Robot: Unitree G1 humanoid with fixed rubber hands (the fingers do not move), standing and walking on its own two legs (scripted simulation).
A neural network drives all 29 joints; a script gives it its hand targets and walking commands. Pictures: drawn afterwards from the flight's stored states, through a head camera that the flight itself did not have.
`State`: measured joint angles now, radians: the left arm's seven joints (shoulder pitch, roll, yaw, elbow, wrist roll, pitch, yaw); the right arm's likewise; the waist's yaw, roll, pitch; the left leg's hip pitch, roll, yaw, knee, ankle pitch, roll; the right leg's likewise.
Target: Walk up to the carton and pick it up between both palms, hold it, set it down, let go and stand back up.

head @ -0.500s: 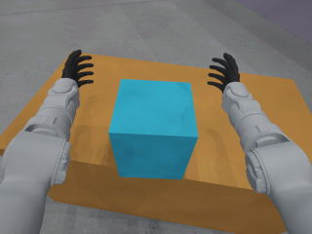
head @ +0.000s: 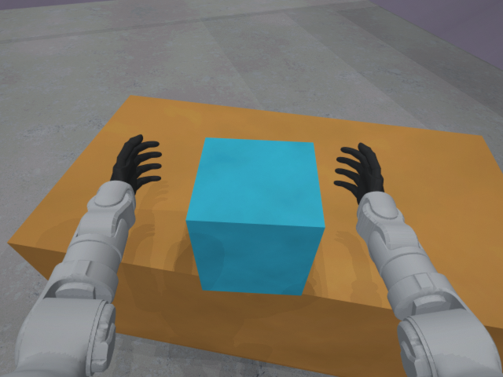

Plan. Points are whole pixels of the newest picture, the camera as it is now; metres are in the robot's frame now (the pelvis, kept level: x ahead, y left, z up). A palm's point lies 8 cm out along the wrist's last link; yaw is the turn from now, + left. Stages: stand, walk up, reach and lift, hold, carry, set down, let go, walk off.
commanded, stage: set down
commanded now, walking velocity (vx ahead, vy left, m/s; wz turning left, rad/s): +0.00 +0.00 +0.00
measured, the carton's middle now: (255, 219) +0.43 +0.00 -0.02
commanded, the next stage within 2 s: none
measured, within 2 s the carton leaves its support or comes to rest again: neither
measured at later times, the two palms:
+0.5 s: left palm (120, 232) +0.35 +0.22 +0.06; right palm (368, 238) +0.33 -0.18 +0.05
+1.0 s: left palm (115, 305) +0.26 +0.23 -0.03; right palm (367, 304) +0.26 -0.18 -0.03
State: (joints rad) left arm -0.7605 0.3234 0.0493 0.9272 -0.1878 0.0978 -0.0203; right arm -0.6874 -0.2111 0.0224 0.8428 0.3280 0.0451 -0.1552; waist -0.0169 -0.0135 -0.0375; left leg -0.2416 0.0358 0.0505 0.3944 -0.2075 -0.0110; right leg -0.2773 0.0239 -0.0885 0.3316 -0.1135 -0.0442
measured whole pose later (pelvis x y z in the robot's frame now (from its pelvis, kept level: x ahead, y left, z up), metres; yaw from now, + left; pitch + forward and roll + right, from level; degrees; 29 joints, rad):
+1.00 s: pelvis +0.00 +0.01 -0.01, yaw +1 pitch +1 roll +0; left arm -0.11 0.24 -0.05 0.80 -0.22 -0.43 0.01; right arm -0.08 -0.10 -0.03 0.77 0.17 -0.40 -0.06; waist -0.01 -0.01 0.00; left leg -0.25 0.02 0.04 0.50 -0.27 0.00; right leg -0.29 0.00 -0.10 0.46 -0.19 -0.04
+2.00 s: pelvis +0.02 +0.01 +0.00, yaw -1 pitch -5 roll -1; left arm 0.18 0.23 -0.02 0.55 -0.05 -0.02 0.00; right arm 0.17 -0.17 -0.01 0.72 0.05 -0.26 0.00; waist 0.02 0.00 0.06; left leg -0.03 0.03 0.07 0.37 -0.26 0.00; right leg -0.09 0.02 -0.06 0.34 -0.17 -0.03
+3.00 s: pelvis +0.01 +0.00 -0.01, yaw -1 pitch -1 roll +0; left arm 0.25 0.21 0.02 0.63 0.05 0.01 -0.02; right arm 0.25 -0.23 -0.05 0.74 -0.03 0.02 0.03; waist 0.01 0.01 0.02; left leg -0.18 0.03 0.07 0.47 -0.28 0.00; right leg -0.24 0.02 -0.07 0.44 -0.20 -0.04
